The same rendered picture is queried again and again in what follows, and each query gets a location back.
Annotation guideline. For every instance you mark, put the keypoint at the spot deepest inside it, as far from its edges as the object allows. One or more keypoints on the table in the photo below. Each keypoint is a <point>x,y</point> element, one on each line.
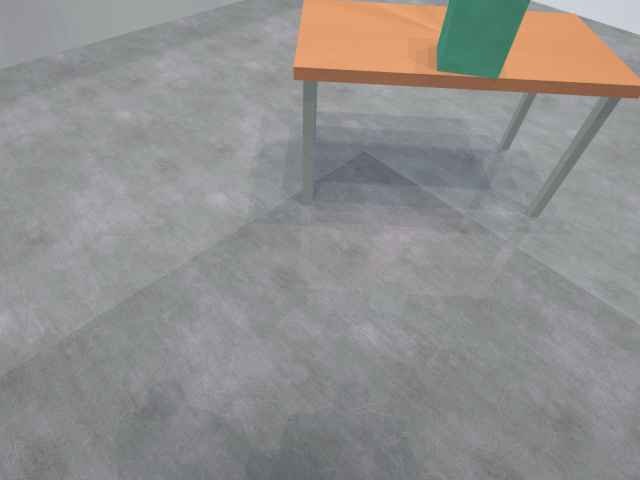
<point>396,44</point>

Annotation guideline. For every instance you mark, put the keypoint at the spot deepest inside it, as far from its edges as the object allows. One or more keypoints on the carton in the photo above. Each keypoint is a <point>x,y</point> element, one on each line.
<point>477,36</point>

